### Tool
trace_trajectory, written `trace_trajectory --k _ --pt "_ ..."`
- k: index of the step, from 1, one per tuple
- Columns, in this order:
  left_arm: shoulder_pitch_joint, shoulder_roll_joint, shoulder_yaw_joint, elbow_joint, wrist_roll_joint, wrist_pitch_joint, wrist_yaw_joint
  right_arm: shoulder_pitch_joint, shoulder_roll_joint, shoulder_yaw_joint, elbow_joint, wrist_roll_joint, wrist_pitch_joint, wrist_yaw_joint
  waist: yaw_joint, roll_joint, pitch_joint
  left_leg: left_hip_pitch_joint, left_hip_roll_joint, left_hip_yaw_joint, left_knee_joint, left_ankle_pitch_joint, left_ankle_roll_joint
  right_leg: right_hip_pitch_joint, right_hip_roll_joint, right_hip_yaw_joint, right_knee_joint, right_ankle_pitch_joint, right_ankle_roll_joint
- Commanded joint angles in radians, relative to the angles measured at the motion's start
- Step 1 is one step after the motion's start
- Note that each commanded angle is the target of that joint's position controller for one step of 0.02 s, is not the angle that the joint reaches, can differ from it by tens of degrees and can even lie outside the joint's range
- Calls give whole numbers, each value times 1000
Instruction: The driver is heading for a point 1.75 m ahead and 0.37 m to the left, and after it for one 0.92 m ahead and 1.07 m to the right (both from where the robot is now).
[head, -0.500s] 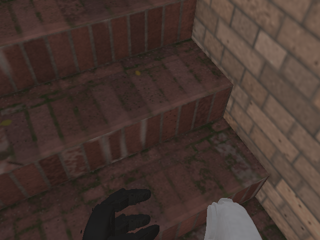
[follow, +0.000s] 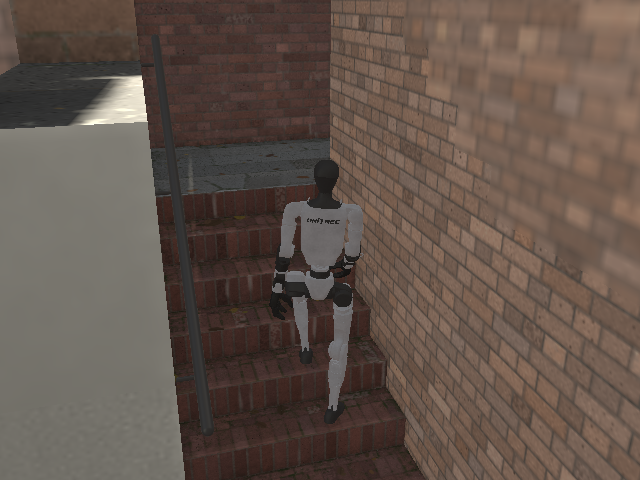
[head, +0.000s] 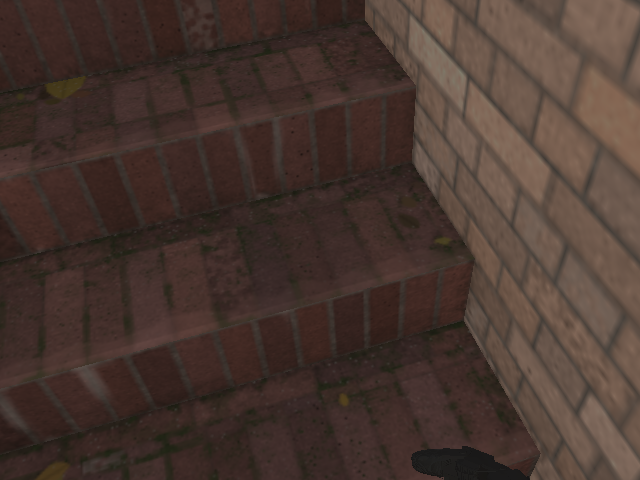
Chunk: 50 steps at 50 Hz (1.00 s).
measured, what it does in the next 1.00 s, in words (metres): climbs, turning left: left foot 0.17 m higher, then right foot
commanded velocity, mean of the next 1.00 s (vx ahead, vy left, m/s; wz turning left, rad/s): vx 0.04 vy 0.00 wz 0.48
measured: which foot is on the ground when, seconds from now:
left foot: up 0.00-0.02, down 0.04-0.60, up 0.62-0.98, down 1.00-1.00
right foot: down 0.00-0.06, up 0.08-0.58, down 0.60-1.00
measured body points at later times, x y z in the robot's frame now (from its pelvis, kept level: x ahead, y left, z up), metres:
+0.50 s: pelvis +0.13 -0.02 +0.14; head +0.18 +0.02 +0.58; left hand +0.24 +0.22 +0.01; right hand +0.29 -0.25 +0.03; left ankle +0.13 +0.06 -0.59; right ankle +0.24 -0.18 -0.47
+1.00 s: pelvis +0.18 +0.00 +0.14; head +0.20 -0.01 +0.59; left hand +0.11 +0.26 +0.03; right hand +0.47 -0.07 +0.06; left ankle +0.14 +0.13 -0.60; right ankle +0.23 -0.17 -0.59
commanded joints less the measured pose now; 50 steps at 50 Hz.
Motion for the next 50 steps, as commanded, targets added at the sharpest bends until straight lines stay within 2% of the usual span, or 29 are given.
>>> trace_trajectory --k 1,2,3,4,5,6,7,8,11,12,13,14,16,18,20,25,27,29,30,31,32,33,35,37,42,43,46,48,50 --pt "-59 352 101 -106 -15 12 16 107 -197 -84 -36 -45 -9 19 -107 -257 -153 306 -73 -29 -335 -357 58 215 -283 78 267 1769 -101" --pt "-88 345 110 -136 -28 11 13 177 -223 -104 -14 -51 -10 25 -141 -171 -169 470 -76 -142 -619 -240 80 137 -244 111 426 1566 -112" --pt "-134 291 102 -215 7 -18 0 259 -336 -149 3 -59 4 9 -147 59 -192 761 29 -527 -709 22 188 -315 -89 153 740 1036 -61" --pt "-205 214 91 -237 25 -44 -30 212 -400 -171 -42 -87 15 -35 -128 239 -228 811 194 -1024 -1041 16 338 -634 155 321 1302 -71 14" --pt "-191 192 98 -251 -4 -63 -67 204 -355 -151 -63 -104 -11 -47 -80 151 -216 730 238 -1064 -1105 -41 292 -714 144 526 1593 -179 -5" --pt "-247 128 84 -289 1 -55 -80 187 -269 -138 -62 -66 -26 -56 -52 69 -110 629 217 -950 -1064 -147 226 -815 118 525 1659 -171 -14" --pt "-254 99 78 -310 18 -44 -70 176 -238 -139 -34 -8 -39 -53 -7 -34 26 523 179 -814 -1028 -177 152 -884 96 482 1633 -137 -4" --pt "-216 86 72 -303 26 -29 -55 183 -211 -129 -10 19 -58 -53 27 -93 63 441 143 -718 -998 -214 96 -885 66 459 1594 -120 5" --pt "-121 77 68 -333 -6 -3 -16 201 -245 -137 2 18 -62 -34 63 -12 76 441 85 -607 -977 -54 54 -911 57 408 1667 -63 34" --pt "-123 99 79 -340 -10 -6 9 242 -261 -141 7 2 -54 -33 39 -12 55 494 67 -564 -974 14 63 -921 48 397 1652 -33 48" --pt "-161 97 80 -363 -12 -12 30 262 -291 -153 -3 2 -42 -44 21 4 44 538 45 -534 -964 72 42 -956 41 379 1626 -50 73" --pt "-196 88 76 -391 0 -20 28 313 -296 -160 -1 7 -21 -60 -10 56 27 637 36 -558 -973 111 34 -1021 29 388 1628 -44 84" --pt "-237 106 77 -436 -8 -25 20 321 -302 -171 -46 8 16 -96 -11 103 -4 732 36 -564 -966 243 35 -1035 22 387 1520 3 125" --pt "-322 97 77 -509 11 -40 19 348 -312 -180 -79 -17 31 -119 -19 121 -31 764 58 -617 -997 253 67 -1034 17 399 1419 30 153" --pt "-254 107 95 -479 5 -27 29 271 -301 -177 -121 10 31 -126 6 210 -50 781 82 -616 -985 284 104 -969 39 368 1372 80 159" --pt "-279 67 104 -478 -18 14 28 228 -292 -185 -169 29 29 -109 -12 223 -73 729 80 -572 -1015 402 75 -582 92 292 809 -87 133" --pt "-115 153 138 -445 -32 25 32 172 -323 -185 -182 30 7 -85 57 303 -139 807 142 -636 -988 779 46 -356 93 341 601 -219 110" --pt "-20 182 157 -397 -62 8 29 139 -291 -179 -196 91 -2 -57 87 237 -102 934 81 -553 -880 808 -20 -253 74 339 110 48 85" --pt "-19 193 158 -361 -52 -2 25 168 -225 -171 -207 87 3 -51 40 53 -103 780 -6 -459 -670 483 -72 -64 -31 421 72 390 60" --pt "-32 174 154 -365 -36 2 26 289 -171 -161 -193 35 -1 -30 -22 -214 -130 443 -134 -394 -442 -283 -133 214 -244 601 244 1139 -61" --pt "-29 202 172 -403 -25 -1 24 400 -251 -189 -161 22 16 -27 -30 -168 -188 418 -119 -400 -130 -439 -217 104 -428 738 248 1124 -237" --pt "-71 193 170 -429 -28 4 31 349 -289 -200 -168 22 34 -27 -18 -141 -142 389 -72 -367 55 -423 -263 13 -389 727 208 849 -304" --pt "-112 191 155 -429 -47 32 64 169 -293 -198 -247 45 61 -20 -14 -207 23 298 -16 -331 157 -249 -281 -94 -225 551 132 357 -246" --pt "-83 200 154 -433 -46 51 78 44 -268 -180 -300 48 63 -11 39 -179 90 296 -14 -301 -15 -147 -280 -98 -179 503 71 146 -224" --pt "-101 197 147 -428 -33 50 68 -3 -158 -138 -289 54 55 1 56 -185 87 454 64 -216 -508 -143 -264 -65 -163 407 19 189 -197" --pt "-168 195 139 -436 -32 34 55 53 -162 -139 -255 54 51 0 29 -224 52 636 73 -185 -587 -123 -246 -148 -150 360 18 280 -182" --pt "-125 265 160 -389 -43 15 37 65 -198 -162 -242 52 47 2 40 -215 57 750 66 -147 -804 -13 -192 -136 -189 358 10 348 -184" --pt "-104 223 147 -346 -47 11 16 147 -200 -175 -222 32 51 3 3 -185 42 825 69 -171 -998 33 -149 -110 -154 313 90 371 -138" --pt "-17 183 146 -303 -37 -1 -5 127 -240 -180 -244 15 47 3 35 -40 -9 952 112 -258 -1076 359 -125 -160 -90 285 143 143 -72"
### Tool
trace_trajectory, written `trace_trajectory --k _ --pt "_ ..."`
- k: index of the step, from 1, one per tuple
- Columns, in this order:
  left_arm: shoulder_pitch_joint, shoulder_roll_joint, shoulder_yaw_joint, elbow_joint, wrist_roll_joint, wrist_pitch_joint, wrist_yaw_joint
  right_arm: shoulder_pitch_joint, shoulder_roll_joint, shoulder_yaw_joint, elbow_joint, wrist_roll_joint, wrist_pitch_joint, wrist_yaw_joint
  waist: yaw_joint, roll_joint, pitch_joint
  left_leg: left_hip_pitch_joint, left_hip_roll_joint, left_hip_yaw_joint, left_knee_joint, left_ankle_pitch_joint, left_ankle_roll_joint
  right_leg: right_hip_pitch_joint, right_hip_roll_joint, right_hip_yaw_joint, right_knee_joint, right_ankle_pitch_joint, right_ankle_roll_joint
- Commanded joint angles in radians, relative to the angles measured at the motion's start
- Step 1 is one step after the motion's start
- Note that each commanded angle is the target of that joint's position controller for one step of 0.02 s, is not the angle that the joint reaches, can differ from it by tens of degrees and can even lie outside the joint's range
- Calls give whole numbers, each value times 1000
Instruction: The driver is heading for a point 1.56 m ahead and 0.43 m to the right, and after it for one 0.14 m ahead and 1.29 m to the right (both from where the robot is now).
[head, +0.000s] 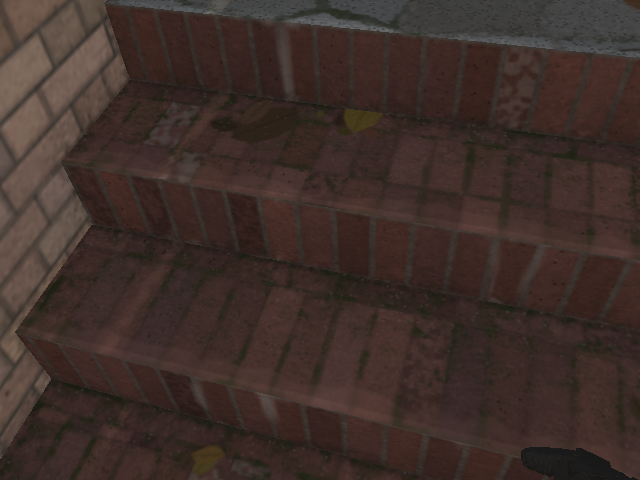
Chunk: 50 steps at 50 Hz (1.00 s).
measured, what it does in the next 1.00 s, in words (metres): steps on the spot, turning right: right foot, then left foot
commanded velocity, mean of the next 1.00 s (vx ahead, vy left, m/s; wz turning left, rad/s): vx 0.00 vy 0.00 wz -0.42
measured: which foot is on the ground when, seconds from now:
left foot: down 0.00-0.56, up 0.58-0.98, down 1.00-1.00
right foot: down 0.00-0.16, up 0.18-0.56, down 0.58-1.00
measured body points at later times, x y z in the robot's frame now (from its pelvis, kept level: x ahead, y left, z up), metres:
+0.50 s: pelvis +0.00 +0.03 +0.00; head +0.02 +0.01 +0.45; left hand +0.17 +0.27 -0.10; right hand +0.12 -0.24 -0.10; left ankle +0.03 +0.14 -0.73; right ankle -0.05 -0.09 -0.66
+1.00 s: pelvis +0.00 +0.04 +0.00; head +0.03 +0.02 +0.44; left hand +0.24 +0.22 -0.11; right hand -0.01 -0.25 -0.12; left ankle +0.08 +0.14 -0.74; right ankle -0.02 -0.10 -0.73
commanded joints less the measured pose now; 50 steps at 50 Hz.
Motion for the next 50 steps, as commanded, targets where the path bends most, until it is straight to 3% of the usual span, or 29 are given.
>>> trace_trajectory --k 1,2,3,6,9,12,14,16,19,20,22,24,25,27,28,29,30,31,32,33,34,36,37,39,41,42,45,49,50 --pt "102 85 23 19 28 -37 -30 45 -77 -25 -63 -32 -14 0 -10 11 -156 313 92 -139 -78 452 64 -150 -38 76 -44 47 -122" --pt "152 42 10 64 25 -37 -25 42 -30 -17 -25 -39 -9 9 3 114 -154 199 68 -117 -116 116 103 -76 -39 102 -164 11 -102" --pt "101 77 21 83 16 -39 -21 50 -9 -13 -15 -36 -20 6 -33 18 -34 119 38 -103 -158 27 92 -70 -25 84 -163 40 -103" --pt "100 113 41 126 40 -41 -7 72 -57 -23 20 -43 -31 -32 -38 9 15 131 30 -87 -196 119 48 -90 -30 101 -156 66 -76" --pt "87 130 57 132 27 -55 9 110 -81 -32 27 -30 -34 -59 -61 71 -23 221 71 -116 -225 164 49 -179 -16 110 -69 32 -53" --pt "9 80 49 77 13 -59 3 139 -72 -37 8 -10 -38 -101 -82 123 -96 344 157 -184 -219 245 118 -351 -1 141 141 -74 -38" --pt "-13 100 58 57 20 -42 -2 172 -97 -47 -6 -34 -51 -126 -115 116 -161 310 276 -221 -226 374 237 -394 10 190 603 -321 3" --pt "22 108 72 56 11 -20 -9 83 -104 -36 -37 -54 -73 -137 -57 47 -165 207 310 -135 -195 491 302 -479 34 252 1085 -366 62" --pt "55 93 47 14 14 3 -5 -12 -98 -18 -42 -35 -88 -144 7 41 -104 120 244 -6 -204 404 259 -481 28 234 1142 -231 64" --pt "14 88 32 -22 29 6 7 45 -110 -23 -7 -42 -71 -157 -19 19 -64 153 231 13 -187 421 272 -503 37 223 1072 -220 70" --pt "-54 76 8 -80 47 2 -16 71 -122 -26 -14 -48 -52 -165 -47 -60 -46 246 252 16 -174 415 276 -554 -9 238 782 -189 66" --pt "37 42 4 -41 13 19 -42 -2 -133 -29 -15 -48 -51 -141 -3 25 -74 126 260 99 -218 515 267 -294 -66 186 537 -140 0" --pt "45 54 5 -41 27 29 -44 5 -153 -40 -8 -31 -50 -123 -20 30 -73 120 250 107 -201 503 251 -248 -52 145 442 -170 -20" --pt "60 90 23 -34 43 20 -50 25 -133 -43 3 -5 -40 -96 -25 -65 -46 97 223 154 -94 308 193 -181 15 62 214 54 -55" --pt "63 152 46 -42 80 20 -36 112 -92 -38 44 1 -27 -90 -53 -212 -38 59 125 205 42 87 129 -145 58 71 126 137 -76" --pt "88 229 66 -62 93 16 -29 106 -67 -31 45 -10 -16 -84 -37 -391 -34 -108 38 232 304 -296 25 -64 -65 302 63 568 -156" --pt "102 244 59 -125 97 -5 -28 119 -61 -26 54 -22 -4 -88 -2 -379 -86 -188 -48 113 706 -454 -75 -98 -271 618 -15 692 -322" --pt "69 257 57 -140 79 -29 -34 163 -40 -32 78 -10 -7 -80 -34 -274 -153 -241 -47 -1 946 -434 -118 -91 -297 634 16 680 -393" --pt "63 288 80 -135 43 -36 -32 89 -46 -29 37 18 -19 -81 8 -345 -131 -386 -63 -28 978 -390 -118 -115 -278 756 -142 25 -432" --pt "12 242 70 -126 31 -19 -23 3 -78 -38 39 25 -38 -86 5 -259 -6 -473 -29 -68 982 -281 -112 -140 -208 750 -198 -360 -375" --pt "-51 205 48 -127 34 -4 -15 -25 -110 -44 41 23 -52 -85 -23 -246 61 -481 -25 -63 958 -211 -108 -183 -189 709 -199 -328 -335" --pt "-60 187 45 -144 47 17 19 -15 -105 -50 40 -21 -55 -81 -45 -209 25 -424 -49 -75 891 -118 -109 -155 -136 648 -184 -287 -320" --pt "-69 170 37 -156 53 17 38 -5 -83 -44 44 -17 -51 -73 -62 -191 6 -365 -50 -79 776 -80 -108 -143 -102 581 -156 -203 -299" --pt "-85 136 29 -175 31 5 44 33 -49 -28 80 -12 -32 -64 -74 -203 0 -261 -58 -12 464 -81 -110 -127 -37 444 -131 -81 -253" --pt "-40 182 51 -171 34 4 40 -19 -35 -17 71 9 -36 -66 -25 -284 31 -193 -92 29 282 -191 -104 -148 -41 458 -136 -13 -246" --pt "-25 200 56 -164 43 3 33 18 -45 -19 81 7 -39 -66 -33 -332 -8 -161 -86 10 287 -179 -89 -135 -75 500 -121 65 -266" --pt "-11 226 74 -175 3 5 32 113 -87 -33 102 1 -44 -72 -43 -315 -60 -137 -70 -30 179 -225 -54 -92 -121 618 -84 201 -255" --pt "-16 199 70 -159 3 17 28 156 -71 -30 129 -34 -55 -51 -79 -171 -99 121 -88 17 -183 9 17 -266 -24 492 58 245 -184" --pt "-46 140 54 -163 15 13 8 189 -86 -33 132 -42 -57 -48 -94 -18 -142 281 21 -95 -223 148 66 -396 62 388 260 32 -129"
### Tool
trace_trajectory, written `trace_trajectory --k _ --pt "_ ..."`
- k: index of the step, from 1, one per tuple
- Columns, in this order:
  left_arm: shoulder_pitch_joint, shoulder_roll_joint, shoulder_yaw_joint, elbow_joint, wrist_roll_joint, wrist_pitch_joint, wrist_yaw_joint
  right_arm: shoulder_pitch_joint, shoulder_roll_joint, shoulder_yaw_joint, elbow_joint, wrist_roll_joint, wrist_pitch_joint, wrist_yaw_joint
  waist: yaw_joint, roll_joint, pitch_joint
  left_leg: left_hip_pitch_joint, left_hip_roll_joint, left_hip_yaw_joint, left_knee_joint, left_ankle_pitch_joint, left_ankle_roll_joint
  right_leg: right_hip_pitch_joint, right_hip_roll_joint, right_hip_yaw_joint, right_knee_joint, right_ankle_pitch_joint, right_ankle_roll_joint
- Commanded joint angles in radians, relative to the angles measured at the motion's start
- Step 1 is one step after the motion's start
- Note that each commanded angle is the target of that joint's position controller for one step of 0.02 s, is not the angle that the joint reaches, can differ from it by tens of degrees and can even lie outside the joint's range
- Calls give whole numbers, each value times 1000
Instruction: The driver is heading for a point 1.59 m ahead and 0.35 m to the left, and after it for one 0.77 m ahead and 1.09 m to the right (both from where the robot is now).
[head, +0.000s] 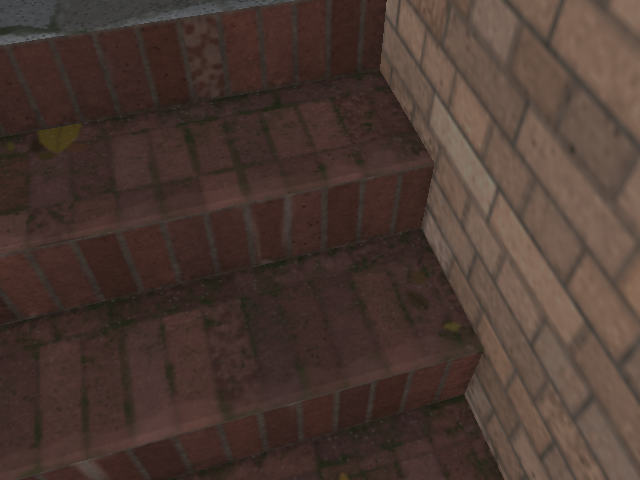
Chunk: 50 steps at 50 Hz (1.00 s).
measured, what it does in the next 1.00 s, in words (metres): climbs, turning left: right foot, then left foot 0.17 m higher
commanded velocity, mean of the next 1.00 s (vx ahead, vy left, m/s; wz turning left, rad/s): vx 0.20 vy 0.03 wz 0.17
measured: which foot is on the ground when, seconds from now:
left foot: down 0.00-0.44, up 0.46-0.88, down 0.90-1.00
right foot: down 0.00-0.00, up 0.02-0.22, down 0.24-0.90, up 0.92-1.00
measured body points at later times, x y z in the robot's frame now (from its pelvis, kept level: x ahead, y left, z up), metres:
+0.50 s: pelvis +0.02 +0.01 +0.01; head +0.04 -0.01 +0.46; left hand +0.12 +0.25 -0.12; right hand +0.08 -0.24 -0.13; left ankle +0.00 +0.13 -0.69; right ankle +0.02 -0.12 -0.73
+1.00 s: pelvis +0.16 +0.24 +0.05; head +0.13 +0.29 +0.50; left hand +0.17 +0.53 -0.09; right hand +0.35 +0.05 -0.03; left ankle +0.20 +0.36 -0.56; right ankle +0.07 -0.01 -0.49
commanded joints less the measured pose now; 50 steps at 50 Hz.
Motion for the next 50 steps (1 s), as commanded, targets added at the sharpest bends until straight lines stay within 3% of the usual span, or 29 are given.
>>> trace_trajectory --k 1,2,4,8,10,13,14,17,21,22,24,25,27,31,33,36,37,38,40,41,42,43,44,45,46,47,48,49,50 --pt "32 10 4 -38 7 -17 -15 24 -127 -23 -73 -64 -12 7 -33 359 -166 235 358 -360 -197 234 249 -285 43 -54 397 -368 -8" --pt "161 35 7 14 5 -31 -10 -24 -96 -11 -131 -84 -21 4 -6 339 -240 68 452 -515 -199 188 372 -168 -17 1 756 -413 62" --pt "141 32 4 51 0 -37 -27 -102 4 27 -129 -29 -20 -12 31 153 -118 10 274 -293 -175 -88 292 -236 -45 4 855 -284 104" --pt "-69 -60 -52 19 17 -59 -43 26 4 38 -89 -25 23 -51 -58 124 -4 168 170 -238 -205 -170 240 -262 -129 -151 194 -237 132" --pt "-30 -88 -63 84 5 -57 -55 89 -46 8 -57 -21 40 -41 -76 135 -1 95 125 -169 -229 -191 224 -11 -59 -309 -128 -157 128" --pt "86 34 -37 132 34 -58 -53 74 -34 10 -33 -24 -25 21 -25 117 -49 12 134 -136 -188 -20 159 215 -140 -170 -196 96 39" --pt "79 49 -30 148 34 -62 -55 104 -3 13 -7 -15 -33 25 -50 27 -49 75 107 -88 -198 -67 126 130 -154 -125 -190 48 1" --pt "-2 -26 -49 173 41 -80 -53 86 4 12 43 -26 -21 17 -55 -15 1 139 104 -67 -194 40 92 78 -166 -120 -263 25 -29" --pt "19 50 -17 197 28 -90 -38 59 -47 -15 36 -3 -2 -1 -24 -44 -29 29 43 -30 -82 -48 111 173 -191 -88 -289 -122 -64" --pt "35 85 -1 188 29 -92 -23 18 -56 -20 1 -6 -4 -9 2 -77 -33 -98 18 -20 31 -153 101 228 -244 -8 -297 -240 -109" --pt "161 151 37 199 25 -90 18 -33 -64 -24 -64 1 -19 -2 75 -178 -55 -383 28 -30 591 -327 60 304 -500 270 -387 -349 -278" --pt "179 144 35 214 28 -98 32 -42 -46 -20 -93 2 -28 12 64 -137 -54 -529 56 -109 947 -361 25 309 -562 324 -396 -292 -306" --pt "88 129 23 201 27 -103 35 45 -17 -2 -125 20 -40 27 -23 -86 -77 -701 83 -179 1367 -241 12 347 -497 176 -369 -202 -230" --pt "76 102 10 211 51 -99 8 -47 7 37 -190 21 -52 42 -8 -32 -28 -705 107 -90 1262 -63 -9 329 -388 -94 -398 -124 -178" --pt "173 125 11 217 60 -107 2 -77 25 48 -197 36 -46 39 33 -77 -4 -785 98 -69 1392 -135 -14 374 -449 -79 -430 -46 -198" --pt "262 151 31 255 33 -116 -15 -136 43 63 -260 65 -48 17 65 -149 43 -1191 153 -219 1707 -427 -8 607 -570 -46 -455 -119 -183" --pt "255 125 23 251 39 -113 -17 -206 60 81 -310 52 -50 29 70 -138 65 -1264 157 -246 1753 -463 0 609 -555 -83 -446 -67 -168" --pt "272 130 19 269 7 -94 -19 -248 98 110 -355 37 -45 45 48 -167 83 -1355 191 -280 1716 -515 24 599 -557 -91 -431 -96 -147" --pt "118 187 36 216 8 -86 -22 -294 98 142 -432 44 -50 69 -30 -106 91 -1183 245 -166 1423 -418 37 372 -510 -221 -558 -218 -112" --pt "-24 245 40 195 -23 -81 -17 -217 101 166 -439 22 -47 92 -141 -120 55 -590 249 -9 962 -412 97 -30 -412 -416 -722 -153 -90" --pt "-6 317 61 194 -12 -84 -41 -99 13 112 -367 -5 -21 70 -143 -134 -45 -175 95 154 984 -366 106 -133 -357 -474 -700 113 -107" --pt "-8 351 64 198 -8 -109 -68 53 -72 48 -286 -5 -21 45 -190 -123 -122 21 -19 261 1082 -318 129 -92 -348 -526 -522 889 -127" --pt "-36 353 52 201 -16 -123 -93 344 -191 -23 -168 -10 -26 31 -334 -143 -274 220 -104 232 986 -163 159 -9 -325 -513 -219 1372 -110" --pt "-53 289 42 185 -40 -130 -90 495 -298 -69 -92 -44 -15 31 -379 -42 -260 230 -118 -47 448 -62 188 39 -278 -382 203 861 -27" --pt "25 92 5 101 -5 -122 -105 373 -467 -74 -97 -38 1 21 -106 575 -306 172 113 -760 14 -108 228 -127 -59 -245 685 -35 45" --pt "183 50 6 193 -2 -125 -138 272 -365 -14 -120 -13 4 20 -28 522 -452 191 218 -934 -191 -276 195 -170 -54 4 1075 -70 53" --pt "55 11 -4 121 -14 -112 -143 298 -318 -13 -54 26 8 28 -66 475 -349 63 230 -1004 -334 -933 163 -309 -33 -49 1212 1 1" --pt "-93 -16 -28 49 19 -118 -131 275 -251 -5 15 34 -4 42 -62 401 -80 -125 178 -896 -303 -950 194 -443 -30 -132 1311 36 -31" --pt "-164 -55 -51 12 30 -120 -116 195 -179 4 47 14 -18 56 -25 335 25 -244 148 -773 -197 -860 196 -499 -73 -119 1344 98 -62"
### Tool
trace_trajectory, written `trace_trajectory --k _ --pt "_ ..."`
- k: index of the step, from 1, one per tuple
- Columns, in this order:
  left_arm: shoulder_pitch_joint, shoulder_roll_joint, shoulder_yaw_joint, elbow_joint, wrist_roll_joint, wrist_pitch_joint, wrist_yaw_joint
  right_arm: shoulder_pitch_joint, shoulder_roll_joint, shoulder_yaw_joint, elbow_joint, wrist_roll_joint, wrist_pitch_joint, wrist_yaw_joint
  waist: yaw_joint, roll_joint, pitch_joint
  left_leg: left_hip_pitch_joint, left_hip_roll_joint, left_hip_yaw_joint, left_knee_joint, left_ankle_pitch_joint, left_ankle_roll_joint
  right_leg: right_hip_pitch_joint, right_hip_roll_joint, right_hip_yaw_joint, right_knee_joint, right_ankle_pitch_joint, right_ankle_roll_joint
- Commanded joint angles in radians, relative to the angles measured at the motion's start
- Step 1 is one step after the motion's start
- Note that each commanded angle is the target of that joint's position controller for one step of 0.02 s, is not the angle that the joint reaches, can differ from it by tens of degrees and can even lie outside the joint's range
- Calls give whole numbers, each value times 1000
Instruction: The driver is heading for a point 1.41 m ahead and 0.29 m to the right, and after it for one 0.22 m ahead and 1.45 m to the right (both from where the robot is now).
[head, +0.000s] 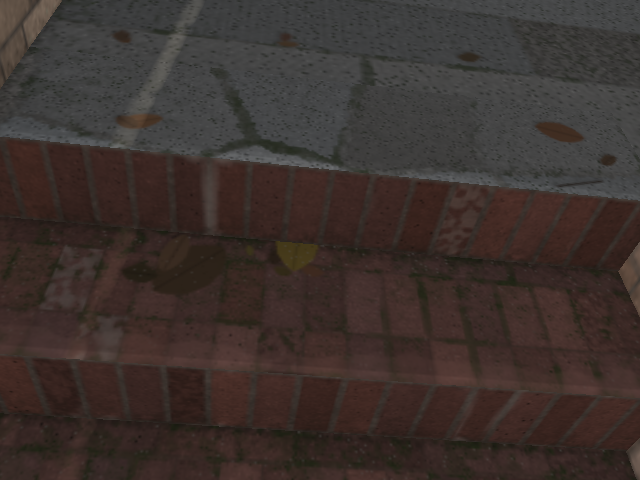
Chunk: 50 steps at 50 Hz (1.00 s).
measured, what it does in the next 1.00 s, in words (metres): climbs, turning right: right foot 0.17 m higher, then left foot 0.17 m higher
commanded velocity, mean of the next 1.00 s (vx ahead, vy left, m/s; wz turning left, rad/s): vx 0.49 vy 0.00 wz -0.23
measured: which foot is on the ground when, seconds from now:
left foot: down 0.00-0.46, up 0.48-0.82, down 0.84-1.00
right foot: up 0.00-0.44, down 0.46-0.84, up 0.86-1.00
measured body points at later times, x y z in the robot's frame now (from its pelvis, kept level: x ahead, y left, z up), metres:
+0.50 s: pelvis +0.27 +0.06 +0.20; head +0.28 +0.09 +0.65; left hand +0.49 +0.27 +0.13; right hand +0.19 -0.18 +0.07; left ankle +0.12 +0.12 -0.49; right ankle +0.32 +0.02 -0.44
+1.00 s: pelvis +0.55 +0.10 +0.42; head +0.55 +0.11 +0.87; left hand +0.79 +0.29 +0.32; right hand +0.51 -0.17 +0.29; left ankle +0.60 +0.22 -0.26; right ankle +0.44 +0.00 -0.05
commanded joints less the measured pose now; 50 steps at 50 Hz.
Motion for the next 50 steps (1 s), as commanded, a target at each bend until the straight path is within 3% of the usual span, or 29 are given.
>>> trace_trajectory --k 1,5,8,11,12,15,17,19,20,21,23,24,25,26,28,29,31,33,35,37,40,41,42,43,44,46,47,48,50 --pt "-175 -130 -72 -236 35 -38 -6 80 -125 -60 88 -19 -36 14 3 393 117 168 103 -661 -1025 -361 134 -483 75 1 529 79 -95" --pt "-53 -150 -108 -218 24 -58 -15 77 -4 -36 137 -26 -60 2 85 157 72 334 113 -477 -957 21 85 -694 82 7 540 299 -155" --pt "-73 -225 -136 -178 -5 -35 -1 245 46 -10 222 -53 -54 2 19 129 102 398 167 -317 -973 269 93 -941 152 40 793 306 -145" --pt "-174 -302 -179 -238 -34 -25 0 278 -11 -15 272 -25 -52 9 18 117 142 421 147 -187 -1037 280 30 -1120 207 39 778 171 -126" --pt "-272 -289 -191 -270 -11 -26 2 281 -14 -11 272 8 -47 -1 9 57 150 348 112 -125 -1075 293 -13 -1056 203 -27 549 204 -99" --pt "-551 -305 -220 -356 -16 -31 22 483 -71 -18 348 9 -51 -81 -105 156 128 362 166 -166 -1369 458 57 -954 143 -323 338 105 -26" --pt "-436 -248 -203 -335 -37 -36 16 382 -78 -15 378 5 -51 -97 7 264 -36 526 136 48 -1317 1088 21 -643 123 -346 102 80 -96" --pt "-498 -209 -175 -349 -29 -39 12 478 -141 -27 413 7 -67 -108 10 276 -213 648 215 71 -1182 2296 59 -270 224 -438 -75 -65 -164" --pt "-334 -150 -148 -310 -29 -23 10 412 -244 -55 391 -12 -66 -123 105 398 -198 874 312 29 -1077 2517 101 -330 215 -363 -223 -263 -184" --pt "-273 -98 -123 -284 -23 -9 -8 383 -228 -49 385 -11 -73 -137 137 357 -199 1054 363 3 -959 2684 115 -360 237 -342 -354 -386 -201" --pt "-9 11 -74 -186 3 9 -37 173 -314 -85 274 -21 -79 -137 291 236 -294 906 334 11 -585 2642 134 42 203 -96 -671 -266 -271" --pt "219 98 -38 -114 48 38 -18 20 -278 -90 156 -37 -119 -108 359 -107 -353 332 100 -17 -42 1760 61 460 -27 506 -950 -292 -479" --pt "265 92 -28 -30 83 58 57 -26 -180 -82 170 -70 -168 -48 291 -268 -331 -77 -166 -136 673 447 -30 587 -211 1101 -1277 -62 -611" --pt "302 -62 -58 43 38 33 84 -16 -78 -65 101 -47 -196 9 204 -125 -170 -358 -130 -301 1010 310 46 509 -236 1007 -1263 -234 -503" --pt "125 -234 -101 79 -3 -2 60 -120 101 17 -58 -36 -165 36 -10 124 162 -557 -36 -161 1117 247 130 181 -99 503 -1197 -266 -288" --pt "38 -268 -114 83 3 -5 27 -67 157 52 -56 -46 -155 35 -91 216 186 -531 25 -110 1076 326 154 12 -25 288 -1156 -228 -193" --pt "-183 -178 -97 2 17 6 -11 -63 90 69 -130 -18 -139 21 -199 214 262 -312 70 39 756 391 107 -408 100 -2 -1260 -117 -135" --pt "-60 -110 -91 66 11 -28 -27 -114 109 85 -141 -24 -113 -33 -146 67 220 -366 85 130 908 427 52 -389 97 39 -1261 41 -212" --pt "26 -106 -85 102 -49 -31 -29 -231 86 88 -223 -27 -108 -52 -124 24 210 -343 139 149 573 420 47 -376 133 72 -1273 -45 -187" --pt "198 -21 -41 103 -67 -22 19 -417 92 102 -288 -49 -123 -57 -16 -12 67 -118 150 230 227 388 27 -264 55 168 -1425 140 -250" --pt "118 108 7 42 -40 -35 46 -88 -68 -15 -158 -39 -113 -63 -182 -156 -396 511 23 232 -75 149 50 123 -32 124 -1135 1521 -232" --pt "67 146 15 40 -61 -47 38 62 -188 -58 -119 -32 -121 -49 -244 -175 -416 561 12 147 -300 65 63 280 -40 129 -959 1604 -220" --pt "-57 100 11 3 -23 -64 29 209 -240 -98 -65 -33 -115 -42 -333 -69 -427 767 113 -156 -520 21 130 140 0 137 -632 1435 -206" --pt "10 -117 -32 -50 3 -90 -2 233 -314 -111 -4 -58 -87 -52 -187 545 -456 979 424 -741 -854 478 301 -244 240 141 -140 103 -107" --pt "57 -102 -12 -38 -14 -83 -34 175 -255 -119 -34 -78 -72 -79 -167 370 -449 878 544 -992 -1021 222 329 -363 240 270 255 39 -65" --pt "-162 -136 -29 -161 -39 -24 -33 57 -46 -87 70 -24 -52 -95 -113 153 -10 523 451 -533 -914 17 238 -575 152 80 482 83 -74" --pt "-154 -166 -41 -168 -44 -9 -33 51 63 -60 121 -39 -52 -86 -61 94 52 434 401 -350 -856 30 187 -598 120 48 495 120 -91" --pt "-87 -180 -46 -162 -70 5 -44 56 141 -39 172 -53 -50 -83 1 72 87 369 354 -221 -859 61 151 -565 102 64 499 142 -101" --pt "-55 -238 -74 -189 -86 6 -53 91 132 -41 206 -48 -61 -61 11 130 124 409 361 -112 -960 144 140 -681 102 57 614 110 -127"
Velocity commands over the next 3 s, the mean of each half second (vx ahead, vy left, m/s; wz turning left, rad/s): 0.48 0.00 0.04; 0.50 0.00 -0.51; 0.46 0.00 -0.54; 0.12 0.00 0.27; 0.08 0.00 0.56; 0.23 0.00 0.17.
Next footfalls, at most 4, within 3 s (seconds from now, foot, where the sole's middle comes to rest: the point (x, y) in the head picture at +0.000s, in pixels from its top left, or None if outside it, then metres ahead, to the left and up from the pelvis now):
0.46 right None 0.36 0.02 -0.47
0.84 left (180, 302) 0.64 0.22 -0.30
1.22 right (445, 214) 0.71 -0.17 -0.12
1.38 right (429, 300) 0.69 -0.19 -0.30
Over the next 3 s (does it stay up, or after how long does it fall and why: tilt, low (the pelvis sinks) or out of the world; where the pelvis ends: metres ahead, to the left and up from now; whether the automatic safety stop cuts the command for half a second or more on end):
stays up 1.28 -0.19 0.65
